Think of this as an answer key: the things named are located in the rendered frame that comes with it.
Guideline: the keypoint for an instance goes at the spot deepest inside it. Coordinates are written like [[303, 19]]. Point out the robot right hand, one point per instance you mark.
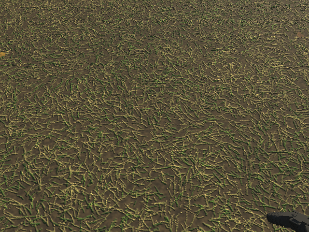
[[294, 220]]

